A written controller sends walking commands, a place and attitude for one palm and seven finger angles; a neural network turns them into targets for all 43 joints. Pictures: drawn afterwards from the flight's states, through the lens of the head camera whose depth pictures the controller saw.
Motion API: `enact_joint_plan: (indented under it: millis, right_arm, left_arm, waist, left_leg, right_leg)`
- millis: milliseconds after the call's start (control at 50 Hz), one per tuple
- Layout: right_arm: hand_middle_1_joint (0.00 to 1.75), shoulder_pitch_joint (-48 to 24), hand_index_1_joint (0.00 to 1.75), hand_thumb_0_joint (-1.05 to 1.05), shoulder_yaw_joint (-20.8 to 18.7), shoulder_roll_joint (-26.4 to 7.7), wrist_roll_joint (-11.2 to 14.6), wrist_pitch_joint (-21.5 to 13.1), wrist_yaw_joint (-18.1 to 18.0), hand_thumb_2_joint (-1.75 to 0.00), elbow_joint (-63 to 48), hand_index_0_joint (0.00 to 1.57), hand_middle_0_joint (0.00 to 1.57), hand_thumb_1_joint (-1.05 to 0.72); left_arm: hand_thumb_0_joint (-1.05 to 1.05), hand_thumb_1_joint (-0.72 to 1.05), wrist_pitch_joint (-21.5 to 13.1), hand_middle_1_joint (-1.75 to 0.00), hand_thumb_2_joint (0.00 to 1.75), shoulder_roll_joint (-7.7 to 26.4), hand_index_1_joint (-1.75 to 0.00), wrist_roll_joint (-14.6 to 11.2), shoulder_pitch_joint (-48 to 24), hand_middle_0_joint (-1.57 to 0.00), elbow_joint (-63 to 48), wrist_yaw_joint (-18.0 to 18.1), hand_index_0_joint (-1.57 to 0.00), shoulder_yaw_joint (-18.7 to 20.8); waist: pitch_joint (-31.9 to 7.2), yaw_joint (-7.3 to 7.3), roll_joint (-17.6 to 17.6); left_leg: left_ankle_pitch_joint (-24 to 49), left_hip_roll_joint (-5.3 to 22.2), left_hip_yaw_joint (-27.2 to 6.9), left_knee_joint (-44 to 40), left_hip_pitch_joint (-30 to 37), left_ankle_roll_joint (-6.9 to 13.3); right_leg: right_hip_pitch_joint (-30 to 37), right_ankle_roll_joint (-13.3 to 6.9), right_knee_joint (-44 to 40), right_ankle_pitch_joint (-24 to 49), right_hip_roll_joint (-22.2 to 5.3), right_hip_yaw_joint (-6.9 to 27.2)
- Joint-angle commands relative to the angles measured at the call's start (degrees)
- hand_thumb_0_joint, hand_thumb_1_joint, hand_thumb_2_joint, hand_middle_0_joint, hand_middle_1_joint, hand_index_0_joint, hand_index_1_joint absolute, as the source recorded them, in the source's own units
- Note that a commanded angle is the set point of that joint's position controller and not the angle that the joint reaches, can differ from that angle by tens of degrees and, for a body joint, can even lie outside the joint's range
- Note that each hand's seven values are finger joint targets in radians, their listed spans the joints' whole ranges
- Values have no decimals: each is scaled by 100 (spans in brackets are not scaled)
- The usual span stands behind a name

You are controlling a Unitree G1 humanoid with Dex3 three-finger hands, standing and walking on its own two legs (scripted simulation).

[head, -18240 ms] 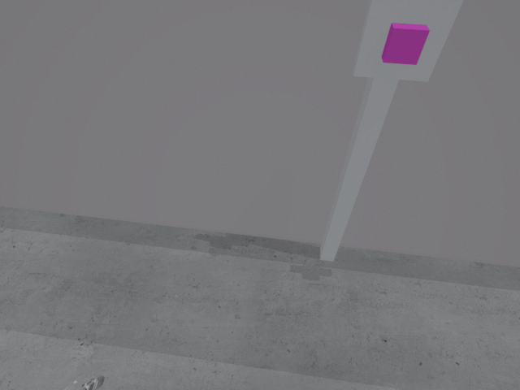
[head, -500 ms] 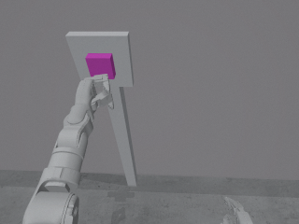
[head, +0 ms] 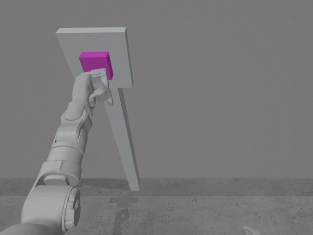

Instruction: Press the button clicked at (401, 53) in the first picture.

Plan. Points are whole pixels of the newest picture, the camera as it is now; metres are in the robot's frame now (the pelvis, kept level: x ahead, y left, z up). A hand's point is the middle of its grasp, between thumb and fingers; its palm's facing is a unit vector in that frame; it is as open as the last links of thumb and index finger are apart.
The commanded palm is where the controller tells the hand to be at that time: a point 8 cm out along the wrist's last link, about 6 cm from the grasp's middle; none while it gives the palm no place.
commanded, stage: press the button with the knuckle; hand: left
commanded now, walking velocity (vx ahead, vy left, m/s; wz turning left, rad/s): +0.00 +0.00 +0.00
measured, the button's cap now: (97, 65) +0.50 +0.17 +0.20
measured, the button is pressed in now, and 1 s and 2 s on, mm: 0 14 0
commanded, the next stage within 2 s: hold the button down briefly in 0.66 s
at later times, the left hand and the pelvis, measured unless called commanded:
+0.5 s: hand (108, 86) +0.45 +0.13 +0.16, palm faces -0.01 -1.00 -0.01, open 2.8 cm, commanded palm +0.45 +0.19 +0.17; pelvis +0.00 +0.01 +0.00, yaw +1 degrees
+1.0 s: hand (108, 85) +0.46 +0.13 +0.16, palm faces -0.01 -1.00 -0.01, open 2.8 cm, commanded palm +0.47 +0.19 +0.17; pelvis -0.03 +0.01 -0.01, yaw +1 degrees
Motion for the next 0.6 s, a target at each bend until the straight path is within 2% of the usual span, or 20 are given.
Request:
enact_joint_plan:
  millis: [0,20,40,80,120,140,160,200,240,260,280,320,340,360,400,420,460,480,540,580]
  right_arm:
    - [30,-271,30,0,-278,-687,3,-308,13,-90,-763,20,20,-90]
    - [30,-242,30,0,-289,-684,0,-314,21,-90,-749,20,20,-90]
    - [30,-190,30,0,-301,-710,-10,-304,24,-90,-723,20,20,-90]
    - [30,-175,30,0,-308,-724,-8,-261,12,-90,-713,20,20,-90]
    - [30,-167,30,0,-304,-683,-9,-261,32,-90,-710,20,20,-90]
    - [30,-128,30,0,-319,-702,-26,-262,40,-90,-711,20,20,-90]
    - [30,-144,30,0,-322,-706,-18,-244,33,-90,-697,20,20,-90]
    - [30,-95,30,0,-311,-710,-17,-221,6,-90,-638,20,20,-90]
    - [30,-31,30,0,-300,-745,-41,-206,-12,-90,-585,20,20,-90]
    - [30,-40,30,0,-305,-739,-27,-199,-28,-90,-568,20,20,-90]
    - [30,-31,30,0,-286,-734,-29,-199,-32,-90,-555,20,20,-90]
    - [30,36,30,0,-276,-729,-31,-216,-32,-90,-513,20,20,-90]
    - [30,112,30,0,-290,-754,-53,-216,-33,-90,-466,20,20,-90]
    - [30,112,30,0,-289,-743,-40,-231,-29,-90,-475,20,20,-90]
    - [30,205,30,0,-303,-755,-67,-280,-14,-90,-423,20,20,-90]
    - [30,228,30,0,-308,-763,-61,-289,-14,-90,-399,20,20,-90]
    - [30,299,30,0,-309,-772,-75,-327,4,-90,-376,20,20,-90]
    - [30,329,30,0,-316,-791,-78,-339,3,-90,-344,20,20,-90]
    - [30,425,30,0,-298,-827,-86,-362,2,-90,-284,20,20,-90]
    - [30,456,30,0,-295,-846,-70,-402,6,-90,-264,20,20,-90]
  left_arm:
    - [0,90,-509,-150,90,858,-150,-45,-2587,-130,-1290,-57,-130,222]
    - [0,90,-516,-150,90,825,-150,-47,-2708,-130,-1331,-54,-130,209]
    - [0,90,-522,-150,90,869,-150,-30,-2641,-130,-1221,-36,-130,244]
    - [0,90,-490,-150,90,1036,-150,4,-2673,-130,-1136,-1,-130,373]
    - [0,90,-517,-150,90,841,-150,58,-2964,-130,-1298,30,-130,167]
    - [0,90,-521,-150,90,908,-150,70,-2871,-130,-1226,75,-130,275]
    - [0,90,-503,-150,90,957,-150,67,-2839,-130,-1165,86,-130,309]
    - [0,90,-490,-150,90,965,-150,71,-3226,-130,-1025,79,-130,259]
    - [0,90,-520,-150,90,1139,-150,91,-3411,-130,-782,102,-130,372]
    - [0,90,-533,-150,90,1195,-150,96,-3411,-130,-577,97,-130,447]
    - [0,90,-565,-150,90,1180,-150,100,-3623,-130,-543,84,-130,388]
    - [0,90,-629,-150,90,1090,-150,121,-3866,-130,-214,54,-130,286]
    - [0,90,-709,-150,90,1238,-150,149,-4013,-130,-87,76,-130,396]
    - [0,90,-756,-150,90,1092,-150,146,-4046,-130,44,54,-130,279]
    - [0,90,-893,-150,90,1115,-150,134,-4343,-130,126,40,-130,314]
    - [0,90,-950,-150,90,1179,-150,136,-4368,-130,226,30,-130,357]
    - [0,90,-1080,-150,90,1049,-150,108,-4598,-130,275,26,-130,263]
    - [0,90,-1101,-150,90,1224,-150,106,-4550,-130,460,39,-130,428]
    - [0,90,-1191,-150,90,1319,-150,150,-4860,-130,716,44,-130,387]
    - [0,90,-1264,-150,90,1437,-150,185,-4952,-130,816,54,-130,432]
  waist:
    - [-1781,96,-298]
    - [-1754,59,-321]
    - [-1691,47,-642]
    - [-1628,72,-464]
    - [-1651,19,-225]
    - [-1661,36,-466]
    - [-1675,37,-339]
    - [-1541,-76,-385]
    - [-1454,-111,-607]
    - [-1446,-99,-563]
    - [-1457,-132,-360]
    - [-1415,-196,-295]
    - [-1474,-231,-442]
    - [-1507,-240,-391]
    - [-1712,-263,-204]
    - [-1717,-283,-262]
    - [-1808,-342,-368]
    - [-1742,-311,-427]
    - [-1514,-448,-556]
    - [-1546,-433,-373]
  left_leg:
    - [1387,-148,-280,-90,1207,219]
    - [1419,-143,-273,-73,1226,224]
    - [1398,-122,-299,-73,1151,236]
    - [1393,-135,-248,-84,1087,233]
    - [1443,-130,-269,-72,1197,219]
    - [1491,-120,-289,-41,1179,238]
    - [1462,-124,-255,-52,1172,237]
    - [1335,-120,-267,-54,1132,235]
    - [1162,-124,-293,-54,988,253]
    - [1082,-129,-279,-57,955,248]
    - [1043,-135,-274,-55,975,241]
    - [930,-139,-297,-10,933,230]
    - [931,-123,-342,16,930,235]
    - [910,-124,-346,12,939,227]
    - [980,-126,-363,78,1054,209]
    - [985,-116,-375,99,1041,209]
    - [969,-105,-408,101,1043,208]
    - [915,-103,-407,122,983,215]
    - [557,-99,-410,112,701,227]
    - [428,-94,-435,102,698,214]
  right_leg:
    - [-21,120,-357,2195,-35,251]
    - [-65,124,-359,2227,-31,236]
    - [-59,136,-366,2177,-13,208]
    - [-60,141,-365,2239,-30,250]
    - [-158,120,-346,2198,-30,233]
    - [-141,124,-348,2206,-13,218]
    - [-146,134,-358,2228,-24,254]
    - [-270,146,-388,2102,-22,249]
    - [-287,164,-423,1933,-28,266]
    - [-321,162,-423,1857,-36,283]
    - [-374,157,-416,1813,-47,295]
    - [-529,147,-398,1657,-45,287]
    - [-530,144,-377,1594,-43,270]
    - [-599,141,-354,1552,-36,273]
    - [-670,129,-291,1576,-31,267]
    - [-691,133,-284,1574,-29,272]
    - [-739,148,-250,1528,-14,254]
    - [-761,147,-260,1486,-6,267]
    - [-880,178,-298,1169,-19,287]
    - [-986,158,-283,972,-8,297]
